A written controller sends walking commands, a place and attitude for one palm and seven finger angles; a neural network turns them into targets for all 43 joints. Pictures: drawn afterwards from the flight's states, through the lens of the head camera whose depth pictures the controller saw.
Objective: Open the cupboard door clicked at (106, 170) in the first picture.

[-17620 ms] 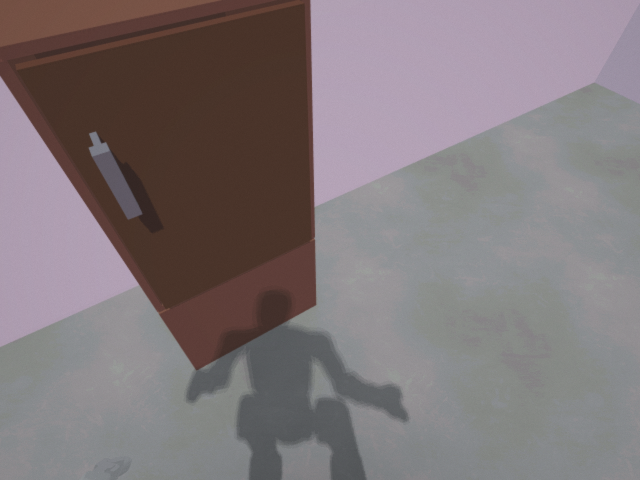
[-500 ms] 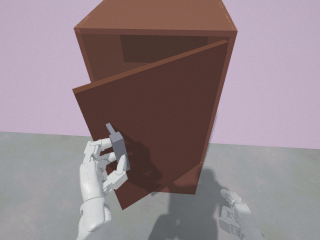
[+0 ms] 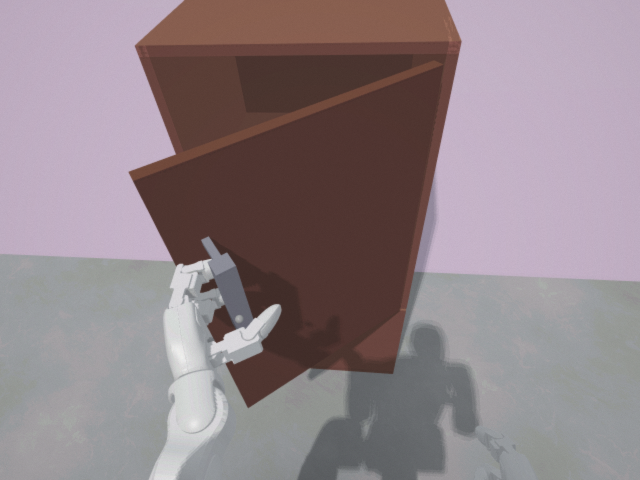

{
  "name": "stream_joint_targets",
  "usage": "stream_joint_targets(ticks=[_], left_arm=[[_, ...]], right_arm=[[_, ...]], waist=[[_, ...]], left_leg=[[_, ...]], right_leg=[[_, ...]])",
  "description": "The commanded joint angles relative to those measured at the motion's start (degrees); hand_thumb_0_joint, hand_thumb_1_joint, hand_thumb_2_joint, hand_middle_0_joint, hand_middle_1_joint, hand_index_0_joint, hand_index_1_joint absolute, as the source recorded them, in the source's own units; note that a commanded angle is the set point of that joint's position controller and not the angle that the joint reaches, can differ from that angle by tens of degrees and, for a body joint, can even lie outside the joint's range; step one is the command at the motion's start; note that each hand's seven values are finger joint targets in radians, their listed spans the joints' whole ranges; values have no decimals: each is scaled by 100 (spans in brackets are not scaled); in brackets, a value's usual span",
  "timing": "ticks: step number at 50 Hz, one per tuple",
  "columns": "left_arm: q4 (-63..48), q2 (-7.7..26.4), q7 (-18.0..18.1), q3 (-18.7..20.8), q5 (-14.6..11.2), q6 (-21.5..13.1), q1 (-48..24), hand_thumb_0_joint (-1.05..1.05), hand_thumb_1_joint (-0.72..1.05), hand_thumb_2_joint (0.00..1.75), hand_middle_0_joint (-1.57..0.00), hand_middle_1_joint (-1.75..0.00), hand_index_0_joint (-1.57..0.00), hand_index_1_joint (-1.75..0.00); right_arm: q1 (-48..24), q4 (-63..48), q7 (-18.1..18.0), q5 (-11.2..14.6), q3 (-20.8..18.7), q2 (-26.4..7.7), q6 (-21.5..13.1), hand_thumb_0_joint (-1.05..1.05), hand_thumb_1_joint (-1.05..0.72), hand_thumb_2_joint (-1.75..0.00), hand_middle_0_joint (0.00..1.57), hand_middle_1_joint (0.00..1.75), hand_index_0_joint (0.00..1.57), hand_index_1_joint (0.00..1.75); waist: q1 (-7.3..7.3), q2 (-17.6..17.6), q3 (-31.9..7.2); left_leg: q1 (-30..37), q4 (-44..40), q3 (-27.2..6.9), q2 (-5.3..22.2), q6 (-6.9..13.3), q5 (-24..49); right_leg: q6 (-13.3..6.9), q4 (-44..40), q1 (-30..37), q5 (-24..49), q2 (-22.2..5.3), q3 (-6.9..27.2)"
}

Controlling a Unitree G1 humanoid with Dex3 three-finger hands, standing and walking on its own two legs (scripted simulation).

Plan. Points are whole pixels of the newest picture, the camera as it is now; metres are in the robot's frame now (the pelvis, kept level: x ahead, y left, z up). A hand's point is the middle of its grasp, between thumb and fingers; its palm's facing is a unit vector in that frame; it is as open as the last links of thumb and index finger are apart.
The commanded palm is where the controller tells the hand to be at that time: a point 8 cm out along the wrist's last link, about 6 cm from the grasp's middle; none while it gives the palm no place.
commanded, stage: open thumb and fingers to let go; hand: left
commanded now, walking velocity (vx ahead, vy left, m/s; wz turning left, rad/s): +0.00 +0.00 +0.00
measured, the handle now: (226, 285) +0.33 +0.13 +0.09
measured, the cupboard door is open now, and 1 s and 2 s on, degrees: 39 39 39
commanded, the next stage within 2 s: slide the hand sideways off the handle in 0.44 s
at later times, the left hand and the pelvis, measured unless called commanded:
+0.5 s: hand (239, 327) +0.28 +0.11 +0.09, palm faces +0.29 -0.96 +0.00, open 15.4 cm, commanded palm +0.23 +0.16 +0.08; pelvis +0.01 +0.03 +0.00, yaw -1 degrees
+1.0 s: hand (209, 370) +0.23 +0.13 +0.08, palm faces -0.06 -1.00 -0.04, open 16.4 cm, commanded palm +0.21 +0.19 +0.08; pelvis +0.00 +0.04 -0.01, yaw -1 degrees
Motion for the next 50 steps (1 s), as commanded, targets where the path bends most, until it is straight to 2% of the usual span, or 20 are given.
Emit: stream_joint_targets(ticks=[1,3,6,10,17,21,23,25,27,28,29,31,32,34,36,38,40,44,46,50], left_arm=[[-1327,174,132,153,164,-397,-826,0,-50,30,-30,-120,-30,-120],[-1378,71,146,7,211,-419,-912,0,-50,30,-30,-120,-30,-120],[-1518,51,160,-45,243,-468,-868,0,-50,30,-27,-105,-27,-105],[-1698,-164,186,-339,366,-447,-724,0,-50,30,-24,-85,-24,-85],[-1977,-323,404,-564,578,-247,-363,0,-50,30,-18,-50,-18,-50],[-2013,-443,542,-720,712,-82,-486,0,-50,30,-15,-30,-15,-30],[-2068,-409,613,-678,764,-28,-458,0,-50,30,-15,-30,-15,-30],[-1891,-472,615,-694,707,89,-413,0,-50,30,-15,-30,-15,-30],[-2015,-526,658,-722,688,130,-553,0,-50,30,-15,-30,-15,-30],[-1855,80,-534,-1656,1127,-150,-425,0,-50,30,-15,-30,-15,-30],[-2149,609,-1184,-995,859,-410,-474,0,-50,30,-15,-30,-15,-30],[-2285,909,-1941,-893,626,-688,-479,0,-50,30,-15,-30,-15,-30],[-2164,987,-2303,-803,436,-757,-433,0,-50,30,-15,-30,-15,-30],[-2206,720,-2753,-819,-63,-730,-187,0,-50,30,-15,-30,-15,-30],[-2160,495,-2823,-635,-543,-610,-103,0,-50,30,-15,-30,-15,-30],[-2183,464,-2670,-393,-752,-483,128,0,-50,30,-15,-30,-15,-30],[-2227,624,-2437,-179,-676,-472,212,0,-50,30,-15,-30,-15,-30],[-2354,1118,-2150,121,-212,-642,528,0,-50,30,-15,-30,-15,-30],[-2541,1175,-2192,104,-156,-766,438,0,-50,30,-15,-30,-15,-30],[-2652,1190,-2459,126,-365,-852,568,0,-50,30,-15,-30,-15,-30]], right_arm=[[-842,-1090,40,-8,-103,-372,-342,0,-90,-90,20,30,20,30],[-842,-1104,58,-9,-113,-382,-351,0,-90,-90,20,30,20,30],[-813,-1127,68,-21,-129,-392,-369,0,-90,-90,20,30,20,30],[-786,-1194,116,-25,-130,-381,-357,0,-90,-90,20,30,20,30],[-758,-1333,199,-43,-139,-367,-247,0,-90,-90,20,30,20,30],[-860,-1377,213,-54,-102,-340,-151,0,-90,-90,20,30,20,30],[-897,-1384,210,-59,-99,-316,-105,0,-90,-90,20,30,20,30],[-949,-1374,212,-37,-65,-308,-45,0,-90,-90,20,30,20,30],[-988,-1374,203,-41,-73,-295,-21,0,-90,-90,20,30,20,30],[-606,-1204,256,-13,-63,-535,-43,0,-90,-90,20,30,20,30],[-499,-1321,215,66,-161,-516,-37,0,-90,-90,20,30,20,30],[-588,-1440,131,105,-84,-459,-114,0,-90,-90,20,30,20,30],[-584,-1432,106,146,-64,-472,-158,0,-90,-90,20,30,20,30],[-658,-1611,90,256,-17,-441,-297,0,-90,-90,20,30,20,30],[-722,-1665,59,333,9,-450,-463,0,-90,-90,20,30,20,30],[-745,-1704,44,357,5,-492,-603,0,-90,-90,20,30,20,30],[-716,-1697,65,328,-16,-514,-726,0,-90,-90,20,30,20,30],[-504,-1672,160,248,-75,-551,-821,0,-90,-90,20,30,20,30],[-479,-1680,185,248,-69,-540,-850,0,-90,-90,20,30,20,30],[-502,-1686,160,284,-61,-560,-955,0,-90,-90,20,30,20,30]], waist=[[182,-800,-919],[105,-828,-775],[87,-830,-804],[107,-464,-913],[132,-576,-1030],[128,-508,-928],[171,-440,-1000],[164,-546,-799],[181,-524,-949],[-296,-789,-657],[-68,-543,-1097],[33,-283,-1269],[-21,-295,-1169],[5,-192,-970],[18,-399,-711],[68,-550,-620],[105,-636,-632],[140,-563,-686],[103,-324,-738],[66,-117,-650]], left_leg=[[260,-187,76,-294,259,691],[310,-176,89,-287,270,675],[389,-168,97,-270,283,739],[532,-159,110,-249,282,963],[545,-101,52,-192,265,1292],[480,-100,6,-180,252,1192],[479,-75,7,-182,245,1214],[401,-120,-29,-171,234,1120],[472,-103,-34,-166,230,1149],[562,-61,-23,-183,301,1284],[599,-38,8,-151,319,1439],[672,-25,57,-214,346,1459],[649,-30,64,-221,342,1387],[624,-117,20,-188,327,1147],[505,-202,-47,-182,289,759],[430,-259,-74,-190,266,502],[395,-276,-80,-201,267,422],[261,-171,-23,-201,296,547],[237,-128,10,-213,291,512],[174,-71,19,-216,290,281]], right_leg=[[555,-1106,496,1740,-474,915],[548,-1123,372,1664,-436,861],[513,-1037,322,1717,-368,744],[405,-791,229,1819,-260,513],[321,-520,212,2033,-141,303],[283,-464,80,1737,-108,243],[256,-450,102,1722,-93,259],[248,-488,76,1588,-82,208],[239,-466,103,1581,-66,209],[318,-377,-232,1972,-116,426],[274,-291,-4,2231,-128,436],[270,-264,179,2446,-149,465],[279,-302,140,2389,-145,466],[271,-394,100,2049,-93,411],[305,-519,-26,1532,-30,279],[335,-609,-99,1170,-8,216],[354,-592,-143,1012,-23,220],[335,-447,-195,1073,-47,322],[316,-405,-234,1039,-62,370],[326,-484,-327,781,-49,400]])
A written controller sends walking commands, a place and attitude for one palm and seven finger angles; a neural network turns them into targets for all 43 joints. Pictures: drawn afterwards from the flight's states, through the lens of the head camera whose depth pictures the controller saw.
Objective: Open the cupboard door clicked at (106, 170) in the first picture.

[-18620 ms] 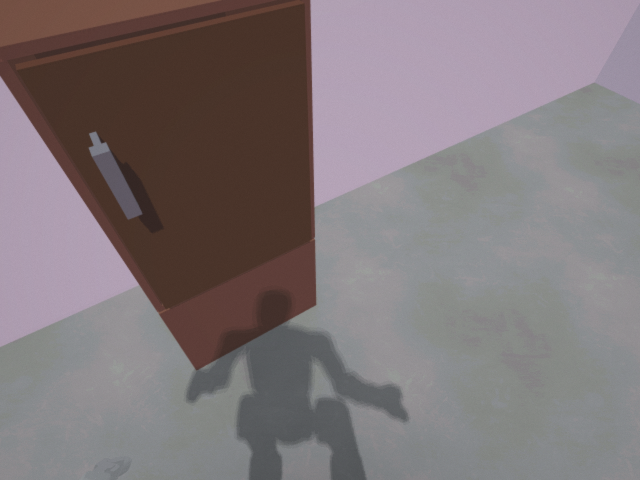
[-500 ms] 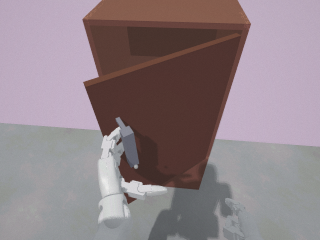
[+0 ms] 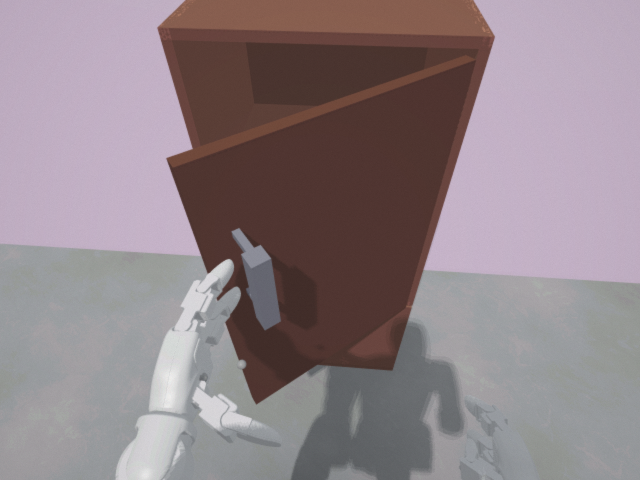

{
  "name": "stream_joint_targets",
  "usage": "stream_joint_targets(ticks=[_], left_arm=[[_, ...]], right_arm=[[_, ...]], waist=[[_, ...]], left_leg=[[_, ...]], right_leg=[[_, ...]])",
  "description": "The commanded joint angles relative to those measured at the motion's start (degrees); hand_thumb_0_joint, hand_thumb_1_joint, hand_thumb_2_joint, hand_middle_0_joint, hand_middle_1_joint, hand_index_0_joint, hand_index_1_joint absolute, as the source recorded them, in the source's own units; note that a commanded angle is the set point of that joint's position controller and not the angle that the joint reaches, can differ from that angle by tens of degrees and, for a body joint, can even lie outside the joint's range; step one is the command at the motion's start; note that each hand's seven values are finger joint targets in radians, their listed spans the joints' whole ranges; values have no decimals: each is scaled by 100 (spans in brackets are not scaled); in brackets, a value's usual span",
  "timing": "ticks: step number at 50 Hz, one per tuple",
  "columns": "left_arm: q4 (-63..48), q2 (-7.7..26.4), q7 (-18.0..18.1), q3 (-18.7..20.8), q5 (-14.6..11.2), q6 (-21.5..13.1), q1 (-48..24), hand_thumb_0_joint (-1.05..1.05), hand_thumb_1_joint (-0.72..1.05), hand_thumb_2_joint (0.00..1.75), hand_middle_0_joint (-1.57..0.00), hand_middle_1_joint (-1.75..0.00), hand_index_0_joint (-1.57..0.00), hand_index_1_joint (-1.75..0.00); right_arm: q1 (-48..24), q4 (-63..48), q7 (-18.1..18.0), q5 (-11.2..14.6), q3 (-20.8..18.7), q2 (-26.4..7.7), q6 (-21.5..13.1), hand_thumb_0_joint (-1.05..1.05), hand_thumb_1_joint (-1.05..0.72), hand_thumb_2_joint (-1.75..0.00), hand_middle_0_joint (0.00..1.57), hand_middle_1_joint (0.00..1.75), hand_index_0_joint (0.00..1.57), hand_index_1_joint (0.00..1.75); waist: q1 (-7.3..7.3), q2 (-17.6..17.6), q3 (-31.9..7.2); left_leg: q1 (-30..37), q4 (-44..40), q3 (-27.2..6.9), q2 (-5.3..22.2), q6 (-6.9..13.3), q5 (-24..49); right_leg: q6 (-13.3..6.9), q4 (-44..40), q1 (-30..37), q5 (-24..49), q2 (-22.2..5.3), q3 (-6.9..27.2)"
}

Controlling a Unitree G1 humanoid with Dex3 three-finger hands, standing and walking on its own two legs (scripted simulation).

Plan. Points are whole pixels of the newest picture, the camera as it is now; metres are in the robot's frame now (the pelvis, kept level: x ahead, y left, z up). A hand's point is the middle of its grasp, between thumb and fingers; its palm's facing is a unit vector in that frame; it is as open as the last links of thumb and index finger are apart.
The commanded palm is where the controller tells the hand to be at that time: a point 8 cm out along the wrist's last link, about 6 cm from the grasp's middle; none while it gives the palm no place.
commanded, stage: slide the hand sideways off the handle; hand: left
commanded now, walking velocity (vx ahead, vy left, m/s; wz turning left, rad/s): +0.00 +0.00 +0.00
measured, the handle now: (254, 279) +0.33 +0.10 +0.10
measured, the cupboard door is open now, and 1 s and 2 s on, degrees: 39 39 39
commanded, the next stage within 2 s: draw the hand back to the body in 0.74 s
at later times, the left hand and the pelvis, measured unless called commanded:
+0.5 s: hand (184, 388) +0.20 +0.15 +0.09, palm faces -0.02 -1.00 -0.06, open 16.3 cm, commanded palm +0.17 +0.21 +0.09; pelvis +0.01 +0.00 -0.01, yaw +1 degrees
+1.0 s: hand (150, 394) +0.19 +0.18 +0.09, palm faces -0.04 -1.00 -0.07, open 16.3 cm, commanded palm +0.16 +0.24 +0.11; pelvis +0.01 +0.01 -0.01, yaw +1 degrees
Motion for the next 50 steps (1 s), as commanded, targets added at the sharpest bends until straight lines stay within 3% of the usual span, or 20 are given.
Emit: stream_joint_targets(ticks=[1,8,9,12,15,16,19,28,32,34,37,41,43,44,45,47,49,50], left_arm=[[-1488,374,-236,378,-221,-518,-699,0,-50,30,-15,-30,-15,-30],[-1491,454,-589,646,-548,-426,-152,0,-50,30,-15,-30,-15,-30],[-1433,617,-608,839,-575,-428,27,0,-50,30,-15,-30,-15,-30],[-1587,703,-688,931,-592,-495,-63,0,-50,30,-15,-30,-15,-30],[-1721,738,-813,1034,-693,-597,298,0,-50,30,-15,-30,-15,-30],[-1703,920,-845,1265,-757,-621,395,0,-50,30,-15,-30,-15,-30],[-1743,878,-993,1207,-822,-690,387,0,-50,30,-15,-30,-15,-30],[-1703,1120,-1381,1735,-1140,-685,955,0,-50,30,-15,-30,-15,-30],[-1711,1128,-1480,1770,-1226,-707,931,0,-50,30,-15,-30,-15,-30],[-1631,1315,-1505,1976,-1255,-733,875,0,-50,30,-15,-30,-15,-30],[-1688,1171,-1619,1873,-1333,-734,1007,0,-50,30,-15,-30,-15,-30],[-1873,1020,-1661,1579,-1321,-712,839,0,-50,30,-15,-30,-15,-30],[-1957,1099,-1627,1603,-1279,-669,829,0,-50,30,-15,-30,-15,-30],[-1960,1328,-1550,1807,-1242,-635,718,0,-50,30,-15,-30,-15,-30],[-2074,1390,-1506,1899,-1228,-611,681,0,-50,30,-15,-30,-15,-30],[-2139,1338,-1419,1881,-1176,-541,691,0,-50,30,-15,-30,-15,-30],[-2073,1470,-1333,2075,-1147,-418,791,0,-50,30,-15,-30,-15,-30],[-2129,1289,-1342,1948,-1191,-357,874,0,-50,30,-15,-30,-15,-30]], right_arm=[[-674,-961,-64,36,-191,-575,-444,0,-90,-90,20,30,20,30],[-621,-982,-143,79,-204,-621,-620,0,-90,-90,20,30,20,30],[-607,-955,-152,82,-212,-647,-634,0,-90,-90,20,30,20,30],[-571,-939,-178,83,-219,-646,-687,0,-90,-90,20,30,20,30],[-539,-949,-179,84,-231,-640,-752,0,-90,-90,20,30,20,30],[-512,-926,-188,96,-242,-645,-751,0,-90,-90,20,30,20,30],[-515,-904,-204,103,-246,-663,-801,0,-90,-90,20,30,20,30],[-501,-886,-278,161,-320,-687,-865,0,-90,-90,20,30,20,30],[-519,-880,-295,170,-312,-693,-908,0,-90,-90,20,30,20,30],[-528,-812,-318,170,-325,-718,-923,0,-90,-90,20,30,20,30],[-524,-864,-310,182,-316,-706,-971,0,-90,-90,20,30,20,30],[-520,-878,-296,188,-301,-733,-1062,0,-90,-90,20,30,20,30],[-519,-902,-291,197,-306,-749,-1082,0,-90,-90,20,30,20,30],[-518,-849,-300,176,-307,-758,-1076,0,-90,-90,20,30,20,30],[-554,-892,-316,184,-308,-752,-1074,0,-90,-90,20,30,20,30],[-550,-907,-320,198,-268,-702,-1069,0,-90,-90,20,30,20,30],[-573,-872,-326,205,-276,-696,-1044,0,-90,-90,20,30,20,30],[-594,-918,-320,215,-248,-674,-1038,0,-90,-90,20,30,20,30]], waist=[[1,-2,-620],[19,-415,-614],[56,-378,-582],[11,-325,-608],[56,-173,-723],[81,-205,-703],[24,-142,-629],[107,-95,-817],[74,-37,-730],[84,-136,-698],[81,-9,-819],[9,150,-815],[30,178,-799],[42,21,-780],[93,122,-871],[127,303,-805],[175,127,-829],[171,231,-798]], left_leg=[[429,-593,-169,-118,121,491],[282,-515,-177,-138,132,570],[217,-485,-170,-138,130,591],[236,-426,-182,-144,136,679],[245,-370,-178,-152,141,839],[164,-349,-180,-152,129,813],[137,-290,-201,-157,133,834],[107,-190,-234,-172,117,1120],[81,-194,-264,-170,117,1061],[49,-185,-299,-158,122,1066],[104,-170,-299,-174,118,1118],[205,-175,-351,-158,127,1103],[190,-221,-382,-140,120,985],[141,-234,-404,-122,130,933],[173,-285,-401,-130,125,873],[249,-383,-422,-121,108,877],[258,-442,-434,-84,108,909],[307,-494,-425,-95,103,897]], right_leg=[[62,-887,-71,837,88,221],[138,-930,5,981,80,265],[133,-958,52,980,72,314],[145,-889,-20,1125,66,311],[144,-810,50,1380,63,298],[145,-814,70,1355,65,316],[144,-790,-16,1354,70,320],[173,-648,42,1842,77,257],[155,-625,-79,1642,112,193],[133,-625,-77,1576,132,188],[143,-589,-92,1663,129,167],[126,-523,-256,1532,162,72],[118,-526,-313,1340,177,44],[109,-546,-252,1244,180,54],[102,-566,-215,1145,168,71],[77,-550,-196,1109,176,5],[71,-585,-75,1119,191,-20],[74,-610,-66,1128,190,-45]])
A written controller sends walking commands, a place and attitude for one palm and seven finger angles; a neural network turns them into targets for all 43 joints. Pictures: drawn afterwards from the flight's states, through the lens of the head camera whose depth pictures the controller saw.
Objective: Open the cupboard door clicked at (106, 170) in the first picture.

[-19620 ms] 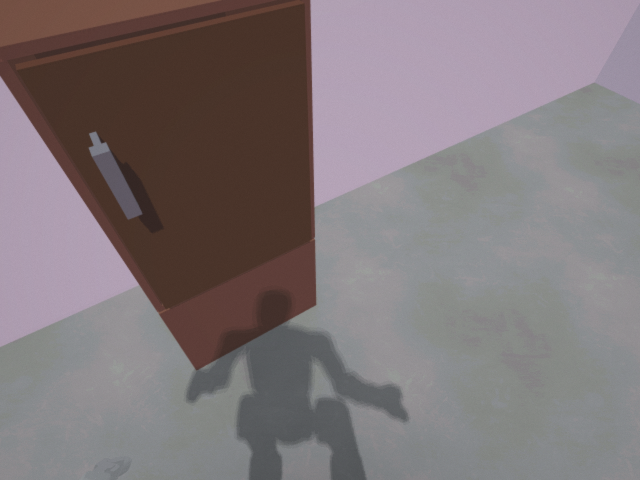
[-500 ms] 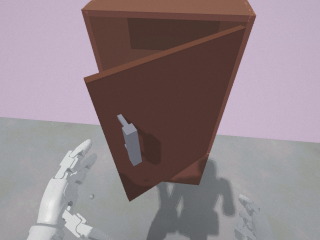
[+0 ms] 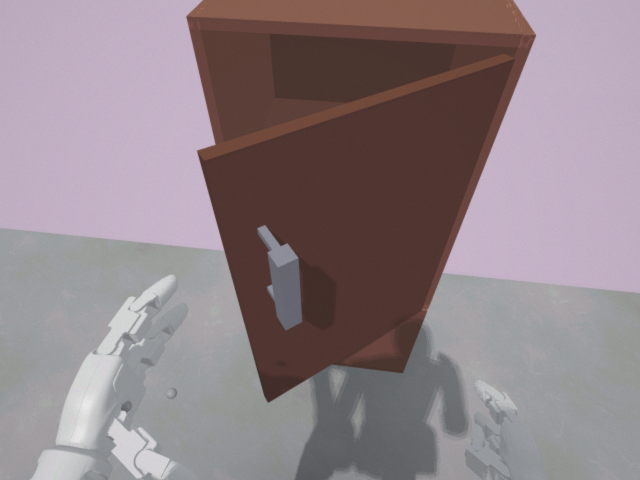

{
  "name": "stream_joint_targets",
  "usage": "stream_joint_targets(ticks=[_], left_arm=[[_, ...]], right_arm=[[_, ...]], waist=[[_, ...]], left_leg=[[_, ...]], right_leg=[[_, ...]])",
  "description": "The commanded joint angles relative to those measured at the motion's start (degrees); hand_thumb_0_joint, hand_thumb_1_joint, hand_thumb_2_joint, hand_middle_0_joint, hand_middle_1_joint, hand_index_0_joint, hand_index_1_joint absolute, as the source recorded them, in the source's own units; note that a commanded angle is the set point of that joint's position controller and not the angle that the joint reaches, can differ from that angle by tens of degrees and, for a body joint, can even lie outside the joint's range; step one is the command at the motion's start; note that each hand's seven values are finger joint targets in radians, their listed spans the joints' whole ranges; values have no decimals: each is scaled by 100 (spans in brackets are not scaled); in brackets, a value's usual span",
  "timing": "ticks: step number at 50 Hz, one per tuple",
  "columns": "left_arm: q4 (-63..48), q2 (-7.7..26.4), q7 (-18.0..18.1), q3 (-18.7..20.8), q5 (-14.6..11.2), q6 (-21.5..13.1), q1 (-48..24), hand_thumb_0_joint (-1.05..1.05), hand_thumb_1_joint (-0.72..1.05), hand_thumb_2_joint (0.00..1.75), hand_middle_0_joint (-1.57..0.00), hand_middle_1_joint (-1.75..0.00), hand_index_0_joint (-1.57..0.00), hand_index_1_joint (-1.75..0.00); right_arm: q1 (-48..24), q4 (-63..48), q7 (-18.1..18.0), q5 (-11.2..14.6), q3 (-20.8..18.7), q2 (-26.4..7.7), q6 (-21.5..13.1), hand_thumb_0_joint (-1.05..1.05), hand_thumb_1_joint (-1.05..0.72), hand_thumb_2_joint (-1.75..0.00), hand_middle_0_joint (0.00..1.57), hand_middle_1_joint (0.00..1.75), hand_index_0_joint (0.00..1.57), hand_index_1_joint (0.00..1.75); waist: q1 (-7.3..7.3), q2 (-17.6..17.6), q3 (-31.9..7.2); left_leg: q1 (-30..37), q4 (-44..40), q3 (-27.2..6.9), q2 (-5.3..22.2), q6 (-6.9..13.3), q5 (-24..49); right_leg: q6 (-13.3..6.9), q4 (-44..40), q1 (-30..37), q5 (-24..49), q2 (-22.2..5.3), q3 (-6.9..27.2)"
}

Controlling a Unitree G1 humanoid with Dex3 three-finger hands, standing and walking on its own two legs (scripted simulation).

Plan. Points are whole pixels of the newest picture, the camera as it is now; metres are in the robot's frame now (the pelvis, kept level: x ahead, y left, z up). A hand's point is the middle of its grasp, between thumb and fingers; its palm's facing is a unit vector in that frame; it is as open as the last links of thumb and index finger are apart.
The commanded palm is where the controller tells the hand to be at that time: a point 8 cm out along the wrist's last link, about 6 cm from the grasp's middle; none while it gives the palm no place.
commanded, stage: draw the hand back to the body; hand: left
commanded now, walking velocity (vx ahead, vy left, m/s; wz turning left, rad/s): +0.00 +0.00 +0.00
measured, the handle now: (278, 277) +0.33 +0.08 +0.10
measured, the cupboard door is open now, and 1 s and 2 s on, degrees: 39 39 39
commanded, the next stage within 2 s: step back with the hand held close in 1.42 s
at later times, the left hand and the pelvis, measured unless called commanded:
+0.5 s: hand (104, 368) +0.19 +0.21 +0.14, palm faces +0.23 -0.93 -0.29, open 15.3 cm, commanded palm +0.15 +0.26 +0.16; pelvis +0.00 +0.00 +0.02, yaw +0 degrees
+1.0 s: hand (70, 305) +0.22 +0.24 +0.19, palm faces +0.40 -0.82 -0.41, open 9.5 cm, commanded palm +0.18 +0.29 +0.21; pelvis +0.03 -0.01 +0.04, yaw -1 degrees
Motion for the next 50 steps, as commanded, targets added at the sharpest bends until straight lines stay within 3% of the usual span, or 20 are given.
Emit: stream_joint_targets(ticks=[1,5,12,17,18,19,20,21,24,29,30,35,40,50], left_arm=[[-1388,602,131,617,-144,-191,-136,0,-50,30,-15,-30,-15,-30],[-1393,700,39,741,-239,117,-227,0,-50,30,-15,-30,-15,-30],[-1668,847,-128,960,-360,347,-385,0,-50,30,-15,-30,-15,-30],[-1619,996,-176,1183,-419,431,-592,0,-32,37,-16,-30,-16,-30],[-2247,1635,821,1249,514,440,-820,0,-29,39,-16,-30,-16,-30],[-1952,1328,1291,1167,635,564,-468,0,-26,40,-16,-30,-16,-30],[-1922,998,1469,935,678,651,-306,0,-22,42,-16,-30,-16,-30],[-1676,879,1616,866,792,723,-102,0,-18,43,-16,-30,-16,-30],[-1844,1073,1898,943,985,690,-178,0,-8,48,-16,-30,-16,-30],[-1902,1335,2129,1160,1141,594,-443,0,9,55,-17,-30,-17,-30],[-2002,1272,2143,1135,1149,570,-492,0,13,57,-17,-30,-17,-30],[-1855,1272,2177,1247,1179,539,-553,0,31,64,-18,-30,-18,-30],[-1611,1340,2155,1502,1149,514,-432,0,48,72,-19,-30,-19,-30],[-1804,1642,2132,1955,1112,468,-763,0,83,87,-20,-30,-20,-30]], right_arm=[[-577,-1011,-45,47,-235,-636,-332,0,-90,-90,20,30,20,30],[-646,-984,-73,56,-206,-683,-345,0,-90,-90,20,30,20,30],[-657,-906,-99,72,-153,-712,-483,0,-90,-90,20,30,20,30],[-683,-785,-140,95,-144,-745,-614,0,-90,-90,20,30,20,30],[-827,-886,-275,4,-107,-649,-509,0,-90,-90,20,30,20,30],[-760,-793,-331,-57,-76,-577,-478,0,-90,-90,20,30,20,30],[-761,-817,-336,-81,-59,-580,-432,0,-90,-90,20,30,20,30],[-737,-736,-334,-67,-53,-547,-348,0,-90,-90,20,30,20,30],[-790,-616,-323,-120,-82,-618,-274,0,-90,-90,20,30,20,30],[-885,-422,-332,-184,-99,-640,-255,0,-90,-90,20,30,20,30],[-896,-408,-320,-184,-98,-628,-256,0,-90,-90,20,30,20,30],[-977,-250,-283,-202,-112,-618,-215,0,-90,-90,20,30,20,30],[-1030,-164,-227,-220,-157,-608,-119,0,-90,-90,20,30,20,30],[-1067,-105,-167,-218,-226,-604,20,0,-90,-90,20,30,20,30]], waist=[[45,90,-563],[24,-80,-413],[58,148,-312],[63,128,-174],[355,392,3],[247,186,378],[204,63,365],[191,111,506],[207,154,223],[209,-56,122],[197,118,72],[223,170,184],[293,-118,179],[313,178,10]], left_leg=[[766,-1023,-273,-66,-4,1132],[778,-1128,-276,-60,13,1044],[1057,-1337,-311,-56,-5,1223],[1190,-1499,-347,-55,-8,1022],[1153,-1796,-271,-18,-36,798],[1111,-1909,-257,-26,-66,555],[1128,-1967,-283,-37,-73,495],[1210,-2008,-268,5,-70,547],[1574,-2195,-199,10,-39,888],[1997,-2418,-109,12,-3,1316],[2117,-2475,-109,9,-3,1452],[2388,-2665,-77,22,-10,1934],[2528,-2757,-28,34,1,2382],[2861,-2695,86,39,9,3176]], right_leg=[[-23,-795,160,1252,200,85],[5,-984,279,1204,193,101],[-10,-1152,421,1335,221,37],[-10,-1375,476,1093,225,50],[-98,-1742,697,907,114,418],[-96,-1945,640,647,79,396],[-89,-1952,701,571,41,375],[-84,-1990,722,593,46,343],[-71,-2143,1125,932,22,342],[-49,-2395,1502,1277,2,336],[-52,-2396,1569,1411,-10,344],[-38,-2511,1798,1817,-5,310],[-18,-2581,2060,2263,-2,304],[16,-2639,2254,3037,-21,362]])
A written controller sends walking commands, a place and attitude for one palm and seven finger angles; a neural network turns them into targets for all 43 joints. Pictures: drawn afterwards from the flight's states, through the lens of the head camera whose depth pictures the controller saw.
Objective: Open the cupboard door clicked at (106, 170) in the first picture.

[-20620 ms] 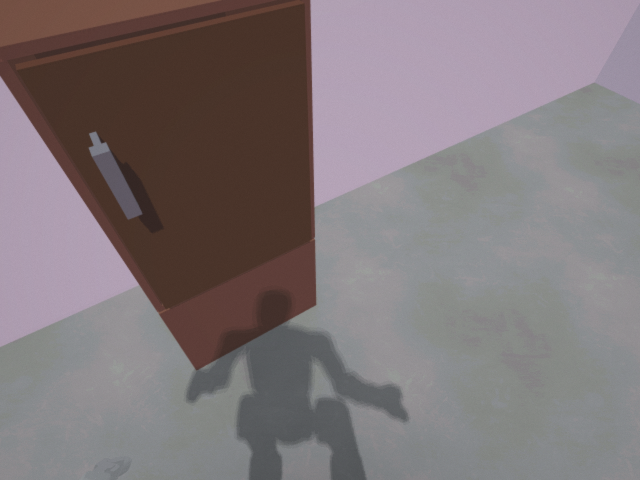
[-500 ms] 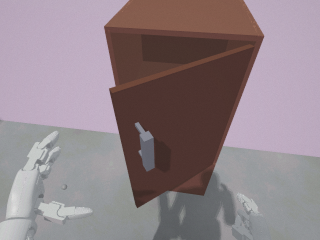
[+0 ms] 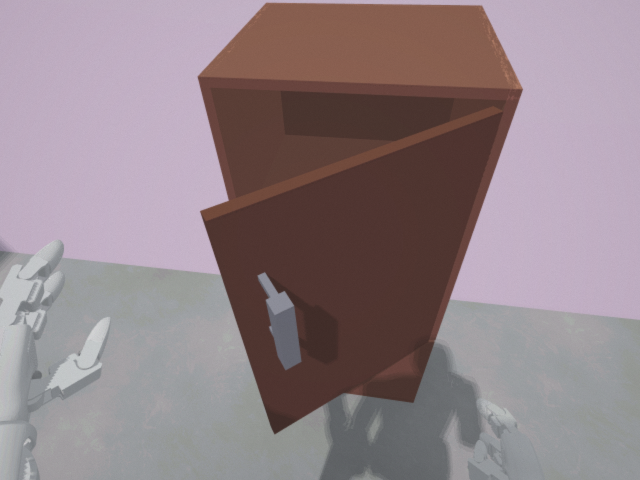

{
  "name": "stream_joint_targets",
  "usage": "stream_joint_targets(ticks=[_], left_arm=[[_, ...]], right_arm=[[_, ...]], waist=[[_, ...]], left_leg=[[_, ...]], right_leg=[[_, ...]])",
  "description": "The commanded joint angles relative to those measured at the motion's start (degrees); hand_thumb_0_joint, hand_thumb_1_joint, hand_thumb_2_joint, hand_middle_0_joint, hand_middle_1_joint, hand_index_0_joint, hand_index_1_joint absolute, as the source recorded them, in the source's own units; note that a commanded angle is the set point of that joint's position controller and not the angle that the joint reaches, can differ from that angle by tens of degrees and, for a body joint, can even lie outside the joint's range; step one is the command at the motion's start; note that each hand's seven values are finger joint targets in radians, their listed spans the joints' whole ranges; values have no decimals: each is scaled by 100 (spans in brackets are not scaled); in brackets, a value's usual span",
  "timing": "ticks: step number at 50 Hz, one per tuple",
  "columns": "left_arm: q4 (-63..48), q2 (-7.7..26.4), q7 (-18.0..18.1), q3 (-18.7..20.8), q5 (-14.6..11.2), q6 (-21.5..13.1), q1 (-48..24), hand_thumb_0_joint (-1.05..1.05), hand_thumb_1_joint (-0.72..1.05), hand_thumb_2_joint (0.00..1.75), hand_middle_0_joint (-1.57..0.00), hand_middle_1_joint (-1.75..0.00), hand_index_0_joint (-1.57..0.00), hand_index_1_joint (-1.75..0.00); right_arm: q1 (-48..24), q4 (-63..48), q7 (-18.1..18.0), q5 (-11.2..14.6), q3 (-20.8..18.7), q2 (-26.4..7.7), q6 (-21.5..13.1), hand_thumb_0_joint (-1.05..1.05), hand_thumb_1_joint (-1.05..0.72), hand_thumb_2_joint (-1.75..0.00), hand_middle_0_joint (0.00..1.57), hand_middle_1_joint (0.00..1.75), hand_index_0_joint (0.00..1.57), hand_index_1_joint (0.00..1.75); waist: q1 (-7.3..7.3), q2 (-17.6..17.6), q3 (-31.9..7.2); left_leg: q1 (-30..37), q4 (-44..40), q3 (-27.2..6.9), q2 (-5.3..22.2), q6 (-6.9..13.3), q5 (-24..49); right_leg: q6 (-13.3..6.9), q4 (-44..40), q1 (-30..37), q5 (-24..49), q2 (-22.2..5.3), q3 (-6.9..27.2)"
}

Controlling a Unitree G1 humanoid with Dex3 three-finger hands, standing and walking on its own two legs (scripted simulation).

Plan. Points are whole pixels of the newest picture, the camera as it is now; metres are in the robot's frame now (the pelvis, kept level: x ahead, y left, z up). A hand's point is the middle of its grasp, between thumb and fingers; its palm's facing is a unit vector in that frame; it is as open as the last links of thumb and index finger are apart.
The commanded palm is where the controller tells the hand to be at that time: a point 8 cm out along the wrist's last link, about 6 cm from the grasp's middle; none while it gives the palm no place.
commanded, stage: draw the hand back to the body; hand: left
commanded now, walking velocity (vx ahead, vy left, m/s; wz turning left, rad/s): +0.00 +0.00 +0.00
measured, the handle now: (277, 320) +0.29 +0.10 +0.06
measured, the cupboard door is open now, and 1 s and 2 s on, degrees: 39 39 39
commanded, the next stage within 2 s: step back with the hand held close in 0.42 s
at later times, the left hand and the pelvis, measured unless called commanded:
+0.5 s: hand (85, 352) +0.18 +0.25 +0.15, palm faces +0.43 -0.80 -0.41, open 7.4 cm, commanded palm +0.13 +0.29 +0.17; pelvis -0.01 -0.01 +0.00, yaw +0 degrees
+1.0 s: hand (19, 404) +0.13 +0.28 +0.16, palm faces +0.35 -0.79 -0.51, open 7.4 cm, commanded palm +0.07 +0.32 +0.17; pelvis -0.07 +0.02 +0.00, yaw -1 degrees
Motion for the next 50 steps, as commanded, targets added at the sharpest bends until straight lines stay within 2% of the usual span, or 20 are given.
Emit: stream_joint_targets(ticks=[1,6,9,13,17,26,27,28,29,30,31,34,36,38,39,41,43,44,46,50], left_arm=[[-1226,1080,106,890,-45,-404,-555,0,87,88,-20,-30,-20,-30],[-901,835,38,726,-74,-343,-384,0,90,90,-20,-30,-20,-30],[-891,922,23,745,-65,-353,-476,0,90,90,-20,-30,-20,-30],[-1218,1065,42,850,-60,-431,-604,0,90,90,-20,-30,-20,-30],[-1270,1120,74,895,-56,-437,-606,0,90,90,-20,-30,-20,-30],[-932,961,33,799,-76,-456,-561,0,90,90,-20,-30,-20,-30],[-1249,1173,53,914,-81,-509,-987,0,90,90,-20,-30,-20,-30],[-1357,1875,66,1653,-65,-705,-1370,0,90,90,-20,-30,-20,-30],[-1155,1834,31,1586,-22,-780,-1382,0,90,90,-20,-30,-20,-30],[-731,1390,-13,1243,-40,-703,-705,0,90,90,-20,-30,-20,-30],[-684,1171,-44,1041,-28,-660,-415,0,90,90,-20,-30,-20,-30],[-910,1081,-39,967,-22,-656,1,0,90,90,-20,-30,-20,-30],[-1159,1158,3,1025,-33,-640,162,0,90,90,-20,-30,-20,-30],[-1435,1346,51,1212,-30,-667,210,0,90,90,-20,-30,-20,-30],[-1597,1570,103,1387,-25,-701,187,0,90,90,-20,-30,-20,-30],[-1757,1535,137,1393,-36,-715,244,0,90,90,-20,-30,-20,-30],[-1873,1577,173,1439,-37,-760,240,0,90,90,-20,-30,-20,-30],[-1931,1678,199,1535,-28,-790,240,0,90,90,-20,-30,-20,-30],[-1893,1537,212,1476,-17,-821,336,0,90,90,-20,-30,-20,-30],[-1596,1342,224,1423,31,-863,397,0,90,90,-20,-30,-20,-30]], right_arm=[[-706,-894,-21,0,-206,-561,-280,0,-90,-90,20,30,20,30],[-720,-902,17,9,-251,-587,-174,0,-90,-90,20,30,20,30],[-744,-909,4,14,-278,-619,-118,0,-90,-90,20,30,20,30],[-765,-937,-8,8,-266,-572,-141,0,-90,-90,20,30,20,30],[-775,-914,-35,8,-248,-553,-186,0,-90,-90,20,30,20,30],[-795,-864,-20,22,-273,-569,-173,0,-90,-90,20,30,20,30],[-836,-887,-29,31,-276,-585,-203,0,-90,-90,20,30,20,30],[-651,-1003,-13,66,-304,-703,-63,0,-90,-90,20,30,20,30],[-666,-916,-19,60,-313,-651,20,0,-90,-90,20,30,20,30],[-741,-895,-26,44,-322,-619,80,0,-90,-90,20,30,20,30],[-711,-957,-7,42,-341,-642,145,0,-90,-90,20,30,20,30],[-699,-1048,-5,42,-402,-719,269,0,-90,-90,20,30,20,30],[-674,-1157,3,70,-423,-724,352,0,-90,-90,20,30,20,30],[-680,-1225,-14,81,-446,-699,398,0,-90,-90,20,30,20,30],[-733,-1211,-49,80,-454,-709,417,0,-90,-90,20,30,20,30],[-684,-1317,-64,100,-448,-686,425,0,-90,-90,20,30,20,30],[-662,-1340,-89,98,-460,-686,408,0,-90,-90,20,30,20,30],[-683,-1308,-114,87,-470,-719,384,0,-90,-90,20,30,20,30],[-630,-1345,-109,82,-464,-722,337,0,-90,-90,20,30,20,30],[-557,-1311,-88,55,-459,-758,238,0,-90,-90,20,30,20,30]], waist=[[19,107,-470],[2,-110,-384],[-3,-239,-375],[19,-42,-634],[19,143,-600],[-5,-116,-305],[-7,-48,-433],[-219,-355,61],[-232,-320,28],[-268,-566,-15],[-276,-626,-108],[-276,-9,-510],[-282,-20,-748],[-288,-259,-917],[-265,-82,-991],[-273,-136,-1022],[-285,-37,-946],[-264,191,-948],[-265,363,-880],[-301,433,-531]], left_leg=[[369,-176,-115,88,59,2288],[381,-192,-80,102,85,2381],[386,-213,-68,95,110,2219],[454,-193,-35,49,116,2117],[489,-196,-38,47,104,2063],[404,-292,-51,56,108,1768],[459,-278,-44,47,119,1707],[94,36,-207,190,214,1517],[-3,153,-268,169,178,1355],[49,212,-224,171,179,1422],[37,238,-187,174,169,1506],[104,125,-190,280,150,2023],[26,97,-241,365,134,2271],[-38,141,-256,402,133,2396],[-104,109,-297,418,136,2445],[-284,70,-369,456,128,2379],[-456,22,-415,500,143,2153],[-557,-63,-498,532,162,2057],[-870,-249,-605,640,196,1747],[-1917,-622,-802,803,310,191]], right_leg=[[31,-264,-81,2141,-46,133],[71,-289,-105,2301,-45,130],[66,-345,-96,2261,-40,144],[73,-345,6,2261,-59,188],[62,-385,-36,2212,-61,199],[75,-496,-141,1914,-31,196],[81,-517,-133,1889,-44,235],[127,-812,-681,2292,-351,675],[63,-782,-632,2517,-537,717],[89,-742,-687,2651,-576,671],[138,-682,-681,2717,-576,611],[159,-455,-576,2552,-520,458],[167,-298,-500,2399,-447,435],[170,-179,-448,2544,-427,448],[144,-84,-349,2625,-453,435],[142,45,-326,2444,-388,445],[156,100,-405,2194,-346,476],[141,159,-364,2058,-331,466],[160,346,-297,1645,-204,441],[155,622,-74,878,-137,496]])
